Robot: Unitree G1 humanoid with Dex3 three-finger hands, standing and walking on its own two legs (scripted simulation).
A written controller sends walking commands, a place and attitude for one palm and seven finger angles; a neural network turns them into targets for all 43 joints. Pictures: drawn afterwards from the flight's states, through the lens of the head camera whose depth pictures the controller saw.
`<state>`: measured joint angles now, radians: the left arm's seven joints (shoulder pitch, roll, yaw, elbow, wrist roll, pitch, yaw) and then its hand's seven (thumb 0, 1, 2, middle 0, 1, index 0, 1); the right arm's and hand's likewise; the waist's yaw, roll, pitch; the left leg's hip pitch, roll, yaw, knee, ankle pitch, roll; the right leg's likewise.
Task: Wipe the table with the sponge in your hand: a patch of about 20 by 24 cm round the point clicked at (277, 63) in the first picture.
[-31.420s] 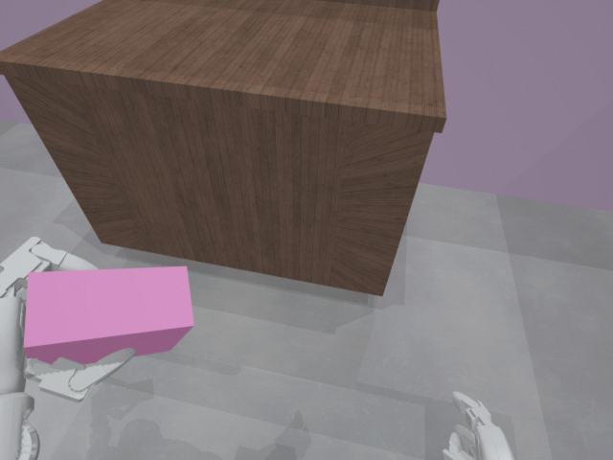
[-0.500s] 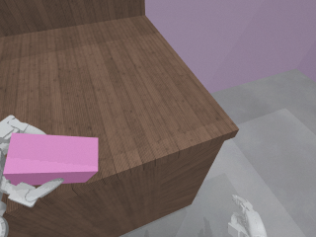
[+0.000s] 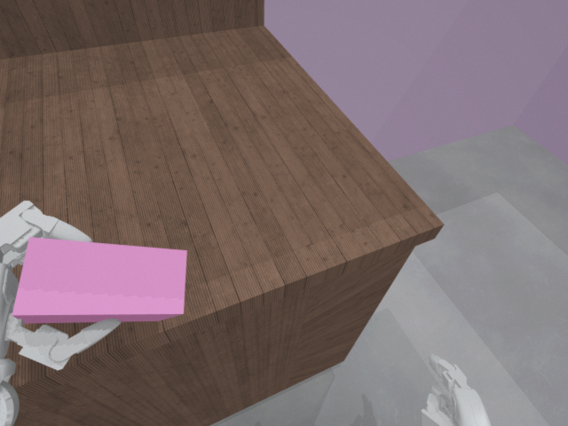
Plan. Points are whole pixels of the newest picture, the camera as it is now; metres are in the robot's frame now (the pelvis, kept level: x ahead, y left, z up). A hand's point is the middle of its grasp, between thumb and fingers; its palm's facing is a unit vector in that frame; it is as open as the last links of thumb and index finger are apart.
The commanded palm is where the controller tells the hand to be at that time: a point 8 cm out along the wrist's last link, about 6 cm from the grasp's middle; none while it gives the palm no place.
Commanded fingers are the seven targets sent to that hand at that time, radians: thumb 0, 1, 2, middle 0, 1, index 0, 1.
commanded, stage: come to a stop and stand still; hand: left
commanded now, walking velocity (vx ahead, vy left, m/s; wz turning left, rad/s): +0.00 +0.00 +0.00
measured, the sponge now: (129, 287) +0.23 +0.18 +0.14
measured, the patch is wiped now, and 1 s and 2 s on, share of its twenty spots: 0.00 0.00 0.00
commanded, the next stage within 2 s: look again from close up in 0.54 s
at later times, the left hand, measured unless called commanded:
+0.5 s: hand out of the picture +0.23 +0.31 +0.16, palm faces +0.39 -0.84 -0.37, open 10.5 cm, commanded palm +0.16 +0.34 +0.18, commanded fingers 0.00 0.10 1.30 -1.20 -1.60 -1.20 -1.60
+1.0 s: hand (3, 277) +0.22 +0.29 +0.16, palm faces +0.41 -0.83 -0.39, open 10.5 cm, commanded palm +0.16 +0.33 +0.18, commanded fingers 0.00 0.10 1.30 -1.20 -1.60 -1.20 -1.60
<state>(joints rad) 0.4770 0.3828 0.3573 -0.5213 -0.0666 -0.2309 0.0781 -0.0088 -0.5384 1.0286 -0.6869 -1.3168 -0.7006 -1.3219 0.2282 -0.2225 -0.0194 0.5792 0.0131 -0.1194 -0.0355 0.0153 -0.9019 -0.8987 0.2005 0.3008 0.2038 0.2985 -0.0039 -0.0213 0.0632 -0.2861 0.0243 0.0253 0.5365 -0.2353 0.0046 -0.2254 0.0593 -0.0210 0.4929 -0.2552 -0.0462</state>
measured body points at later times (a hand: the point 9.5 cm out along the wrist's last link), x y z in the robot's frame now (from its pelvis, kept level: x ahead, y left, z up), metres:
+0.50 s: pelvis +0.01 +0.06 +0.01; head +0.03 +0.09 +0.45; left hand +0.20 +0.36 +0.18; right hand +0.21 -0.14 -0.06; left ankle +0.03 +0.11 -0.74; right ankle +0.01 -0.09 -0.73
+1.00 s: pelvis +0.01 +0.04 +0.01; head +0.03 +0.05 +0.46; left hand +0.19 +0.34 +0.19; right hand +0.18 -0.18 -0.07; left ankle +0.03 +0.11 -0.74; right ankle +0.01 -0.09 -0.74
